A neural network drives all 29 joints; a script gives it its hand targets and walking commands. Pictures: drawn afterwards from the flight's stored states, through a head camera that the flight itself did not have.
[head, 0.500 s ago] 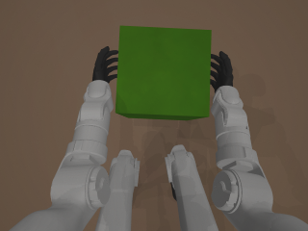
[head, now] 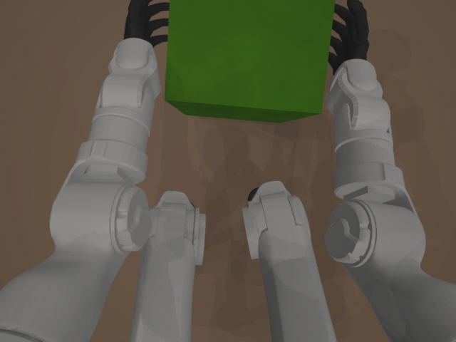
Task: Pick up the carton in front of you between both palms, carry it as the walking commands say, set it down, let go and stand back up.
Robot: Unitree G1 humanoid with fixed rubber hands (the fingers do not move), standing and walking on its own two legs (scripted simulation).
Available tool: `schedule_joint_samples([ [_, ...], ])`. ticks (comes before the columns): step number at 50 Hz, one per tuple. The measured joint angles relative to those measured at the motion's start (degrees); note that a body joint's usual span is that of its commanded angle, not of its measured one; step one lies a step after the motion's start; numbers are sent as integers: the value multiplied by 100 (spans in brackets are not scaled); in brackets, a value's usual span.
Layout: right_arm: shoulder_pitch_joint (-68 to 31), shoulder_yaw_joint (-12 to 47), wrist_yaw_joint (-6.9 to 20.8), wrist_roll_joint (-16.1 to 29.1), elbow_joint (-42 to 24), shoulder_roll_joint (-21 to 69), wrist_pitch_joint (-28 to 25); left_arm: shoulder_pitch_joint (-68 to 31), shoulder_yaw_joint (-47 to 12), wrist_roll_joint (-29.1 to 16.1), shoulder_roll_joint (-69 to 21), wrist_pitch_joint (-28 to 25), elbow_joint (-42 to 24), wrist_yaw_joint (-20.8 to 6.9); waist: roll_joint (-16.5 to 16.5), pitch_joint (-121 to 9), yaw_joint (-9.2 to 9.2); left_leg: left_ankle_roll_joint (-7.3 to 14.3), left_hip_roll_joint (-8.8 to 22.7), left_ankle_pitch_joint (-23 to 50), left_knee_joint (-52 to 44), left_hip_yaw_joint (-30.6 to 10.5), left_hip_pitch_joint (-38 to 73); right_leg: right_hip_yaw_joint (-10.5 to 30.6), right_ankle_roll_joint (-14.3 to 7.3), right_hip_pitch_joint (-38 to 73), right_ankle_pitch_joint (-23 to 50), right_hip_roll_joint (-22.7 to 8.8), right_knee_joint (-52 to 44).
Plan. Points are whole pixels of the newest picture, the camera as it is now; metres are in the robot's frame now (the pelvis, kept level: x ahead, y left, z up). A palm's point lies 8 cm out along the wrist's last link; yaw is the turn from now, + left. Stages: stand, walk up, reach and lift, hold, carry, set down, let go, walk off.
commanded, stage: set down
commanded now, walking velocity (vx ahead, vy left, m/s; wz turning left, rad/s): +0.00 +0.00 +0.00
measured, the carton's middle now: (242, 56) +0.53 -0.06 -0.23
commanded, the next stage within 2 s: none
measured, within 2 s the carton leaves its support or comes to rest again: rests again in 1.24 s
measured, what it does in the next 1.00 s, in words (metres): stands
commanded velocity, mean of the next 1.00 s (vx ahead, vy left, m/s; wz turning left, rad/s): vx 0.00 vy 0.00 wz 0.00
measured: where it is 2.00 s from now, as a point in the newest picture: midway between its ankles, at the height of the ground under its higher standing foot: (223, 246)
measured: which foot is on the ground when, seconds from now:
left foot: down 0.00-1.00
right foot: down 0.00-1.00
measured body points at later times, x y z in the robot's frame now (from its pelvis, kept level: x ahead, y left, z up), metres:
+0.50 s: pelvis +0.01 +0.00 -0.04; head +0.35 -0.01 +0.25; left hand +0.55 +0.09 -0.20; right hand +0.50 -0.21 -0.20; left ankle +0.11 +0.11 -0.38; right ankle +0.12 -0.12 -0.38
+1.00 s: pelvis +0.00 +0.01 -0.05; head +0.35 -0.01 +0.23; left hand +0.55 +0.09 -0.21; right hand +0.50 -0.22 -0.21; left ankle +0.10 +0.11 -0.38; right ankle +0.12 -0.12 -0.38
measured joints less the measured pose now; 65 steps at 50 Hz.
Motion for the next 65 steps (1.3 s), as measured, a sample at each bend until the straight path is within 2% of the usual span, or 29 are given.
schedule_joint_samples([
  [7,-112,241,-102,467,40,-208,-64,-218,-533,-425,211,-31,83,158,-90,615,-59,-19,-47,-175,513,21,-37,-85,-32,-22,-203,-76,521],
  [11,-79,322,-130,578,136,-230,-102,-134,-682,-574,256,-63,118,200,-92,570,-65,3,-29,-306,686,35,-57,-109,-39,-41,-319,-79,678],
  [22,-151,191,-4,354,583,-260,-207,-252,-473,-373,212,-188,612,153,-10,516,-51,85,-12,-353,881,85,-125,-122,-10,-72,-386,-118,844],
  [35,-326,257,149,328,899,-383,-318,-488,-551,-458,370,-355,996,80,37,935,-66,149,47,-321,1046,143,-31,-173,-40,50,-372,-219,996],
  [55,-644,-67,609,-24,1269,-516,-432,-809,-160,-31,512,-420,1326,-431,-9,1150,-53,226,198,-238,1161,183,-44,-257,-96,49,-264,-317,1069],
  [62,-840,-80,605,-4,1612,-603,-720,-904,-283,-70,598,-570,1375,-458,-76,1348,-63,245,259,-235,1190,217,13,-258,-91,98,-248,-340,1094],
  [65,-909,212,424,277,2004,-786,-953,-863,-622,-351,766,-704,1431,-333,-128,1482,-53,247,306,-255,1202,225,50,-275,-107,121,-250,-360,1104],
])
